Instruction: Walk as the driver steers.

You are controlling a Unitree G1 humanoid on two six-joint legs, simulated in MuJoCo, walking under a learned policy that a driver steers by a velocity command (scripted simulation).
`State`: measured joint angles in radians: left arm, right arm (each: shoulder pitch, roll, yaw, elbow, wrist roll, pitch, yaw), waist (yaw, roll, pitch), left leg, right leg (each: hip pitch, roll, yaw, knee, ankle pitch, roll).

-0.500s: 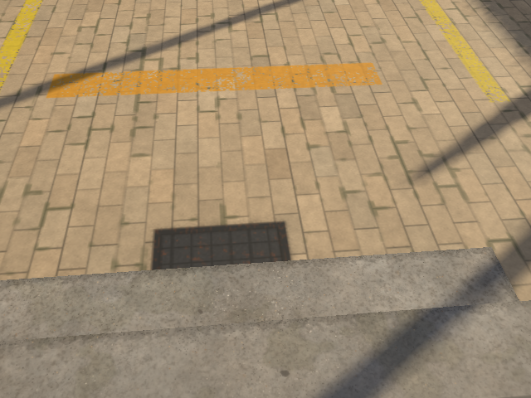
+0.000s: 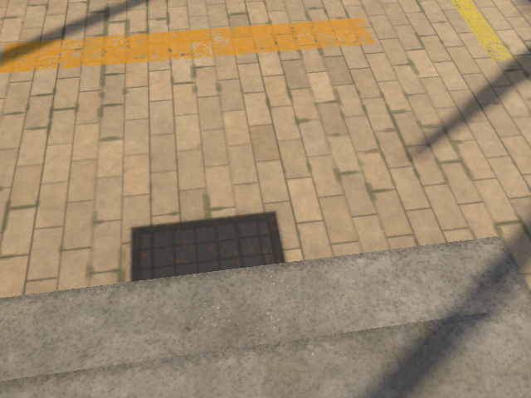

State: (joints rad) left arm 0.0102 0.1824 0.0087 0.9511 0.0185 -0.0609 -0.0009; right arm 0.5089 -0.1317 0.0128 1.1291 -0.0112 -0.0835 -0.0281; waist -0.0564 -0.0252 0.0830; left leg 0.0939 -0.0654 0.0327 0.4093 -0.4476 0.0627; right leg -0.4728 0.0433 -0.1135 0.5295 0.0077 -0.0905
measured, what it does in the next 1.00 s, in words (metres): walks ahead: left foot, then right foot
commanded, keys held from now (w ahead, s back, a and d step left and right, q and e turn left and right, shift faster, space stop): no key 0.56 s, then w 0.44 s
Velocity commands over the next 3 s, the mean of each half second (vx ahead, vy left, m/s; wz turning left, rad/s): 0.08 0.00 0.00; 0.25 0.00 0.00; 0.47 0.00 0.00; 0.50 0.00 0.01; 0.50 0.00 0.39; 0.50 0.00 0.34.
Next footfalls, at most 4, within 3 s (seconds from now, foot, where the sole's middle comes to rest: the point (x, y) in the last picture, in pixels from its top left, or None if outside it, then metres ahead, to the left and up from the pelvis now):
0.40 left None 0.14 0.13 -0.76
0.90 right None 0.25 -0.10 -0.76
1.32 left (241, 373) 0.50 0.05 -0.76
1.82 right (308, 290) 0.77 -0.15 -0.88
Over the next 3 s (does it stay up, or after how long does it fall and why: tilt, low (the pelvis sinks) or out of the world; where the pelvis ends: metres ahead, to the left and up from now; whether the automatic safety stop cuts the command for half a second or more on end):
stays up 1.33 0.03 -0.21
